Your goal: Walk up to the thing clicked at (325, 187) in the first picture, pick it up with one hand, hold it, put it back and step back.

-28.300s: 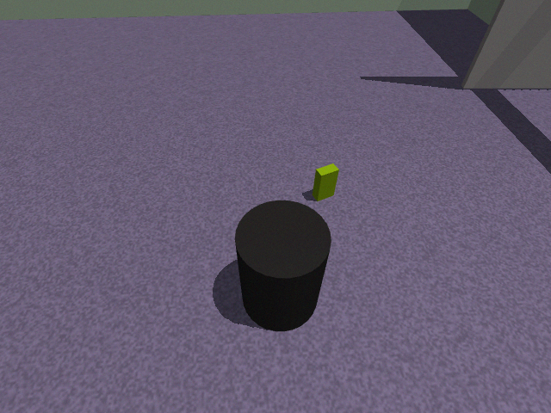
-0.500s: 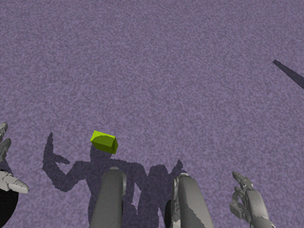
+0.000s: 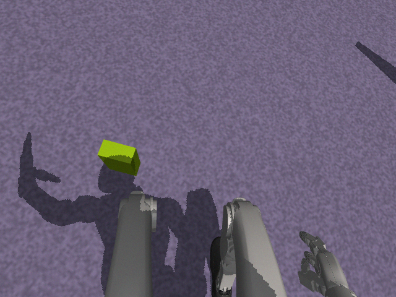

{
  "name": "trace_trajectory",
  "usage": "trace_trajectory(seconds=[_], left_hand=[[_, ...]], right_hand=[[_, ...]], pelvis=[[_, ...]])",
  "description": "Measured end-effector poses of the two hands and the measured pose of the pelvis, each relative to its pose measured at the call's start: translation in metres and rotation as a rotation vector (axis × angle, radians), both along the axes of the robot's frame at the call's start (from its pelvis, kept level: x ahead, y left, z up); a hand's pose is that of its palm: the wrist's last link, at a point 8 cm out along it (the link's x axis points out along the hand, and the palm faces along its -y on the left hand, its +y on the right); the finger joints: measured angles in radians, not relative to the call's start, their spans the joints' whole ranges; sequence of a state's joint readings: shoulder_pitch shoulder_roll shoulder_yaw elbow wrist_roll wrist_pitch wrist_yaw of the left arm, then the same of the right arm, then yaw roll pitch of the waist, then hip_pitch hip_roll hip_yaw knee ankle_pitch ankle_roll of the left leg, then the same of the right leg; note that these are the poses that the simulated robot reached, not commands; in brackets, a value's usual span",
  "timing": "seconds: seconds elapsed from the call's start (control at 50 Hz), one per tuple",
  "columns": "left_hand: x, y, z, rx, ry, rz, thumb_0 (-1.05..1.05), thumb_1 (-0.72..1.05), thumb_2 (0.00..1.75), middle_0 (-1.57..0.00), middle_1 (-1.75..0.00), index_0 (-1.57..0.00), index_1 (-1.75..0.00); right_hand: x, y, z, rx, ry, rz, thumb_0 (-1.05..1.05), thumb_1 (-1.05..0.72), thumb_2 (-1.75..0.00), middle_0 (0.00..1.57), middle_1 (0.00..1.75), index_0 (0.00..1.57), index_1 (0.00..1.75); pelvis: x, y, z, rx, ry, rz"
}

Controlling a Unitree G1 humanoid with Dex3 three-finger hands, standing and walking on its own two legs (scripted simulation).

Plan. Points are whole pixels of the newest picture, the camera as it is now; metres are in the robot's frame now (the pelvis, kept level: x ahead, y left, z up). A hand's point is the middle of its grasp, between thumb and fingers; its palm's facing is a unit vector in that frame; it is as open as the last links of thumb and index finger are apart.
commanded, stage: go down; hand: left
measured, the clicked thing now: (121, 159) +0.44 +0.23 -0.39
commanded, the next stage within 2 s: approach in 1.18 s
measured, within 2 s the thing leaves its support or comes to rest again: neither
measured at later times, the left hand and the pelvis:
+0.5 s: hand out of the picture +0.34 +0.42 -0.05, palm faces +0.26 -0.95 -0.14, open 17.3 cm; pelvis -0.01 +0.00 -0.06, yaw -1 degrees
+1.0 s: hand out of the picture +0.35 +0.43 -0.07, palm faces +0.27 -0.96 -0.12, open 17.2 cm; pelvis -0.01 +0.00 -0.08, yaw -2 degrees
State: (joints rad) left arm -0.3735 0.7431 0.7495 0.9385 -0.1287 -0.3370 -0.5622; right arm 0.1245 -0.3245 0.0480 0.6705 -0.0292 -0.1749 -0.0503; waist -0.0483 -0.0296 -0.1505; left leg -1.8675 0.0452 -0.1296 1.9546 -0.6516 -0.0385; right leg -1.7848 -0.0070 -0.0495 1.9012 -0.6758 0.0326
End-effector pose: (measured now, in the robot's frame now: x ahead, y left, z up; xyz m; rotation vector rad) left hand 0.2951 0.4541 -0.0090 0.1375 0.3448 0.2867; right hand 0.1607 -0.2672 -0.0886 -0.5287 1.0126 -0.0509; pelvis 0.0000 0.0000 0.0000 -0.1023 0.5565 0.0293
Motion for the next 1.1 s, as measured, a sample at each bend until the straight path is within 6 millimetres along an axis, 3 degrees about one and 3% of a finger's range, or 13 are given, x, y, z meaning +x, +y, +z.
trace_trajectory(seconds=[0.22,0.4,0.64,1.1], left_hand=[[-0.001,0.016,-0.011,-0.007,-0.033,0.018,-0.01,-0.51,0.06,-0.05,-0.07,-0.05,-0.06],[0.008,0.016,-0.027,-0.015,-0.085,-0.001,-0.01,-0.50,0.07,-0.04,-0.07,-0.04,-0.06],[0.014,0.021,-0.034,-0.011,-0.113,0.007,-0.01,-0.47,0.09,-0.04,-0.07,-0.03,-0.07],[0.020,0.027,-0.052,-0.023,-0.157,-0.006,-0.01,-0.46,0.08,-0.04,-0.07,-0.03,-0.06]], right_hand=[[-0.003,0.002,-0.025,0.002,0.025,0.010,0.01,-0.92,-0.90,0.20,0.30,0.21,0.30],[-0.003,-0.001,-0.051,-0.005,0.035,0.043,0.00,-0.92,-0.91,0.20,0.30,0.21,0.30],[-0.020,-0.006,-0.073,-0.002,0.081,0.030,0.00,-0.92,-0.91,0.20,0.30,0.21,0.30],[-0.024,-0.005,-0.087,-0.015,0.097,0.024,0.00,-0.92,-0.91,0.20,0.30,0.21,0.30]], pelvis=[[-0.001,0.002,-0.022,-0.007,0.011,-0.004],[-0.008,-0.001,-0.047,-0.006,-0.002,-0.008],[-0.009,-0.004,-0.066,-0.004,-0.003,-0.016],[-0.010,0.002,-0.085,-0.017,-0.009,-0.020]])
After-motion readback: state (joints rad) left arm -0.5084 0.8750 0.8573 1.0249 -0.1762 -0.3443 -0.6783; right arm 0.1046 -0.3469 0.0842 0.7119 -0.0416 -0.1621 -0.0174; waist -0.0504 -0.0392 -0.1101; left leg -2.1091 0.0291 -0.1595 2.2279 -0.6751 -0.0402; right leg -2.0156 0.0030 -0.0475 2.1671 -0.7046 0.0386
